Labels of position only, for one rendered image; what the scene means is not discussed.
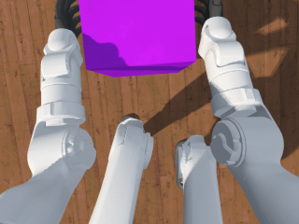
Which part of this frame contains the robot left upper arm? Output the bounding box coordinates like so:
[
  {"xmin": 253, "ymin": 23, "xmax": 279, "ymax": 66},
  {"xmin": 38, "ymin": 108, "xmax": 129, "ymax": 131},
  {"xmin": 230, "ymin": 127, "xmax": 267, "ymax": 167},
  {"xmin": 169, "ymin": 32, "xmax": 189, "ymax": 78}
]
[{"xmin": 0, "ymin": 126, "xmax": 96, "ymax": 224}]

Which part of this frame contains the left robot foot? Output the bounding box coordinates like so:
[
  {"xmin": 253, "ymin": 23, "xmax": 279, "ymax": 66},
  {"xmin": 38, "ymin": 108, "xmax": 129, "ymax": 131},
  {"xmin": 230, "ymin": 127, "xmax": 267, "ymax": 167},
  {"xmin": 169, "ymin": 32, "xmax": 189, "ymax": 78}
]
[{"xmin": 118, "ymin": 115, "xmax": 135, "ymax": 126}]

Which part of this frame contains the carton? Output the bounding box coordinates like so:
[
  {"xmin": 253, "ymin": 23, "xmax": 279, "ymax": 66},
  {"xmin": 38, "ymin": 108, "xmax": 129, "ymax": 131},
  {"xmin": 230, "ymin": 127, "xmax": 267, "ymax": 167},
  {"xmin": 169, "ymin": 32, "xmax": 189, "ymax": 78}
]
[{"xmin": 78, "ymin": 0, "xmax": 196, "ymax": 77}]

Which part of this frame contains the left robot shin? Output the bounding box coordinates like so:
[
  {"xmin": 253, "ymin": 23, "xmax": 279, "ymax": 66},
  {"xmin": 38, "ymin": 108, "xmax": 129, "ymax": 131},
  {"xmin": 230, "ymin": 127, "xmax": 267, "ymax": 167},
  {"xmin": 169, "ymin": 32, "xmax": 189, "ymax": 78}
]
[{"xmin": 108, "ymin": 118, "xmax": 145, "ymax": 160}]

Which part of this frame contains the right robot forearm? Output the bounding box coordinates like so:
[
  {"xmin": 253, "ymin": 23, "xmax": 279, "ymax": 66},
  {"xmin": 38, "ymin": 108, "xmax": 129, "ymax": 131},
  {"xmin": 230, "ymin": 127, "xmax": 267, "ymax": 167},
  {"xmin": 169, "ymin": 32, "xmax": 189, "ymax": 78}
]
[{"xmin": 198, "ymin": 16, "xmax": 284, "ymax": 146}]

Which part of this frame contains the left robot hand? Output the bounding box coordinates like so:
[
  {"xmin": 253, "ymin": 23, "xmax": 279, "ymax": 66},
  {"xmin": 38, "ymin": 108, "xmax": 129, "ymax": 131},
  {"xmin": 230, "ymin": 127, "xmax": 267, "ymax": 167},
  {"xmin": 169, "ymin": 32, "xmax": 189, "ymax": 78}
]
[{"xmin": 54, "ymin": 0, "xmax": 82, "ymax": 39}]

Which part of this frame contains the right robot hand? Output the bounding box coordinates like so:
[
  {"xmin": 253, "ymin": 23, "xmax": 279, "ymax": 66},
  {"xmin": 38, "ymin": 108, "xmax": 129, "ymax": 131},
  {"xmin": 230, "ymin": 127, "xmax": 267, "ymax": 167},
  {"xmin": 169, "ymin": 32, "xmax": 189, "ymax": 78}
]
[{"xmin": 194, "ymin": 0, "xmax": 224, "ymax": 27}]

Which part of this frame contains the left robot forearm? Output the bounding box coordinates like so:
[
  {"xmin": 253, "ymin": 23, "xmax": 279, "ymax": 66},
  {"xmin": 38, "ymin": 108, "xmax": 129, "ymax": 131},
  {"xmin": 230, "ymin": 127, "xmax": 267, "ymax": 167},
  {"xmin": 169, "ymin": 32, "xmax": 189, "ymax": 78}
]
[{"xmin": 27, "ymin": 28, "xmax": 86, "ymax": 153}]

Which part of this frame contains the robot right upper arm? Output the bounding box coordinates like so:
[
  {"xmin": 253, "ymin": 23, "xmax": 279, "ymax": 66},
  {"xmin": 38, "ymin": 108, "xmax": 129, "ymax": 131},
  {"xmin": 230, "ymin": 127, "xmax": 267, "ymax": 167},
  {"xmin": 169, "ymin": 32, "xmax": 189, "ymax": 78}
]
[{"xmin": 210, "ymin": 117, "xmax": 299, "ymax": 224}]

